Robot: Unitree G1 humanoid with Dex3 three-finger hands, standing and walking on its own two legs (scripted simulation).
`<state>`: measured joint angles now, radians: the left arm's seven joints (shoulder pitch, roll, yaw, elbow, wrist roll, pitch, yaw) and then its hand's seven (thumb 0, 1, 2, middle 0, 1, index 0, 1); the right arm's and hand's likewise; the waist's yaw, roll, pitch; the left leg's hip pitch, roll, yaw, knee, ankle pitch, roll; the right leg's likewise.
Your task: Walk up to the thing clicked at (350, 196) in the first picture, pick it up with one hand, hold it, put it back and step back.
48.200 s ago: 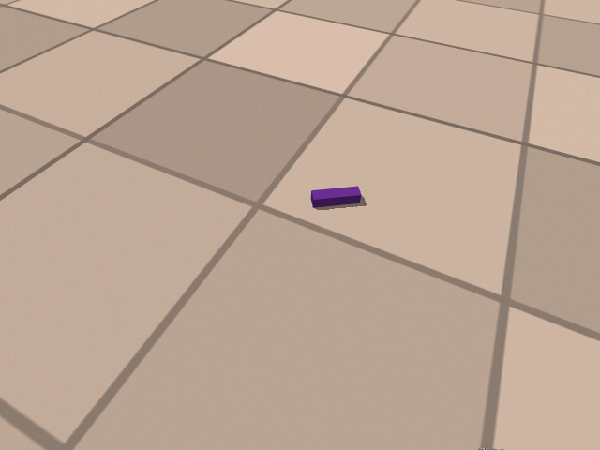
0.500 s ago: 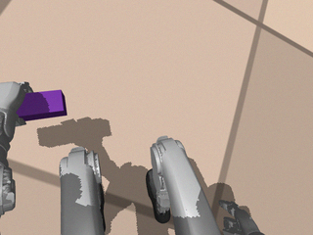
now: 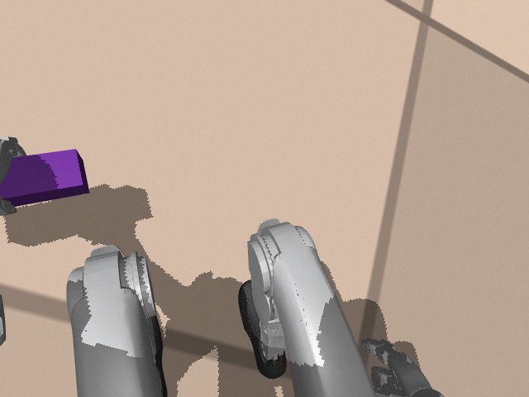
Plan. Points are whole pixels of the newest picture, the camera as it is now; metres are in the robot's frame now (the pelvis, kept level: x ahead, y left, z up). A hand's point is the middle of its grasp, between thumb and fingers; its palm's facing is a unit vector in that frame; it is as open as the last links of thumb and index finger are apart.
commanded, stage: lower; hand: left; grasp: from above
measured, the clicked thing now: (0, 185) +0.44 +0.32 -0.21
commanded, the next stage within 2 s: rest in 0.30 s
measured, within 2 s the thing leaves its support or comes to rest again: rests again in 1.00 s
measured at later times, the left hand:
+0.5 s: hand (13, 195) +0.43 +0.32 -0.25, palm faces -0.45 -0.12 -0.89, open 8.9 cm
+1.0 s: hand (24, 198) +0.43 +0.31 -0.28, palm faces -0.47 -0.14 -0.87, open 8.9 cm
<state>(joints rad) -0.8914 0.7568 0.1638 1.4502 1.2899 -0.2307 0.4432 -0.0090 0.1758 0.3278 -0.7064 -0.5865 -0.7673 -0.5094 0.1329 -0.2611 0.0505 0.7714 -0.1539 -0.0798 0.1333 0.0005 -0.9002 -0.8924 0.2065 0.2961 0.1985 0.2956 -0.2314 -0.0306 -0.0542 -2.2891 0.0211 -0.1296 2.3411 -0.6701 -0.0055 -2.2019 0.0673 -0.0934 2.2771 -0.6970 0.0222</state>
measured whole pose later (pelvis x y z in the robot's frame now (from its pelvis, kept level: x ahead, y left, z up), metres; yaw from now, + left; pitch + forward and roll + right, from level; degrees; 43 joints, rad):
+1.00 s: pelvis +0.00 +0.00 -0.05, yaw -5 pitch +29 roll -11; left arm -0.89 0.93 0.24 1.58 1.31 -0.30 0.53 -0.01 0.15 0.35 -0.76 -0.51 -0.83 -0.43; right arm 0.08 -0.31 0.18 0.74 -0.23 -0.13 0.18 0.00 -0.90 -0.89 0.21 0.30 0.20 0.30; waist -0.29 -0.11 0.11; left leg -2.37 0.02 -0.23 2.55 -0.70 -0.02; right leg -2.26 0.10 -0.17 2.42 -0.69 0.03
